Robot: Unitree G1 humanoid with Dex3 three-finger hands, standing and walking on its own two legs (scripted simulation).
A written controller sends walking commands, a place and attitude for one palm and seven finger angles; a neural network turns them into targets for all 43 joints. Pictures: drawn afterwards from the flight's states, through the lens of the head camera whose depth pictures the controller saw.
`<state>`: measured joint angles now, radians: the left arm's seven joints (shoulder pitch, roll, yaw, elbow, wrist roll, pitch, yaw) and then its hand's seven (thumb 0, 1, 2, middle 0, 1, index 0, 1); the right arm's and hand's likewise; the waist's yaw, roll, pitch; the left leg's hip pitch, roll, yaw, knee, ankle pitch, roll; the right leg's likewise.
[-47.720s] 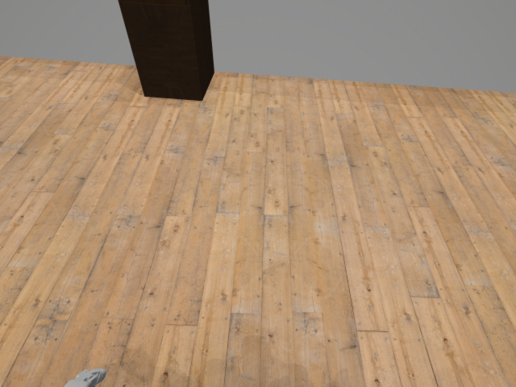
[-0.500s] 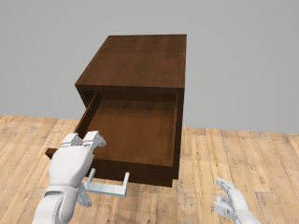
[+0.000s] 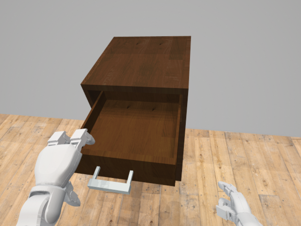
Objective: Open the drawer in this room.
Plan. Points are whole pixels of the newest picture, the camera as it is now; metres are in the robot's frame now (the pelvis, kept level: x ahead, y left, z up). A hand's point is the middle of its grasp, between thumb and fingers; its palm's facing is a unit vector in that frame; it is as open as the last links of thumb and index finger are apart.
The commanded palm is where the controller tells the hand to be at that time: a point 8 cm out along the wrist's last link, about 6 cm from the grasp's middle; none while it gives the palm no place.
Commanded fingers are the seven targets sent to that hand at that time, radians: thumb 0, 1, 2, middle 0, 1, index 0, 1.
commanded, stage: draw the hand back to the body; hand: left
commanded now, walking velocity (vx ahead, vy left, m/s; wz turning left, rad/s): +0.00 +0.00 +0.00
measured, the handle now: (111, 179) +0.26 +0.18 -0.06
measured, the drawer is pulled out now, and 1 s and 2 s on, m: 0.29 0.29 0.29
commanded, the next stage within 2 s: step back with the hand held close in 1.32 s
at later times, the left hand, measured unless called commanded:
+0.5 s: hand (73, 164) +0.20 +0.21 +0.12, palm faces +0.27 -0.86 -0.44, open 13.5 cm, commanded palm +0.16 +0.25 +0.16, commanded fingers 0.00 -0.15 0.45 -0.28 -0.98 -0.28 -0.98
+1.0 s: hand (52, 153) +0.21 +0.24 +0.16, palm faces +0.40 -0.81 -0.43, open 9.7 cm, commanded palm +0.15 +0.29 +0.18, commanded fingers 0.00 0.73 0.82 -0.21 -0.41 -0.21 -0.41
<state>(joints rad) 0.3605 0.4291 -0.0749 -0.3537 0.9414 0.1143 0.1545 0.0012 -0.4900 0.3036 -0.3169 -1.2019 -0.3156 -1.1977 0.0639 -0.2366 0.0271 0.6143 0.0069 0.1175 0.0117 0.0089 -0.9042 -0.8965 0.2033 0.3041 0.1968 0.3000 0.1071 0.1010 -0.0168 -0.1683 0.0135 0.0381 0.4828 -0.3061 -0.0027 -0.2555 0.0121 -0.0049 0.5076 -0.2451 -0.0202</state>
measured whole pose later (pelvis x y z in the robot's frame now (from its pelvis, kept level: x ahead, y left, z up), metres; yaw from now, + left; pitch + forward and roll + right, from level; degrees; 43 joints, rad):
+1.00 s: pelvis +0.04 +0.00 +0.00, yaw +2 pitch -1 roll -1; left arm 0.57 0.33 0.28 -0.52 -0.04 -0.11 0.12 0.00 0.39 0.68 -0.24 -0.63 -0.24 -0.63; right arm 0.17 -0.20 0.01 0.63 0.01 -0.15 -0.08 0.01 -0.90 -0.90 0.20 0.30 0.20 0.30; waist 0.06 0.06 0.00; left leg -0.09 0.01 -0.01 0.44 -0.33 0.00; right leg -0.15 0.01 -0.05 0.43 -0.27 -0.01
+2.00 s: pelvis -0.04 +0.01 -0.01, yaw +3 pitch +2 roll +0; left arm 0.65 0.40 0.38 -0.62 -0.05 -0.22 0.14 0.02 0.89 0.90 -0.21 -0.30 -0.21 -0.30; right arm 0.16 -0.20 0.00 0.55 0.02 -0.06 -0.08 0.01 -0.90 -0.90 0.20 0.30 0.20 0.30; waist 0.00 -0.02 0.03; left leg -0.33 -0.02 -0.01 0.57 -0.28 0.02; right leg -0.39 -0.03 -0.05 0.57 -0.22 0.00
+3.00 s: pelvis -0.19 -0.05 -0.01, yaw +0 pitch +3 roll -3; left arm 0.54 0.42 0.39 -0.66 -0.06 -0.25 0.11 0.02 0.89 0.90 -0.21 -0.30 -0.20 -0.30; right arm 0.08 -0.14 0.04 0.60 0.00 -0.15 -0.01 0.01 -0.90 -0.90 0.21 0.30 0.20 0.30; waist 0.01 0.03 0.08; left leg -0.52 0.16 0.00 0.59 -0.14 -0.05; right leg -0.25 0.03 -0.05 0.55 -0.39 0.01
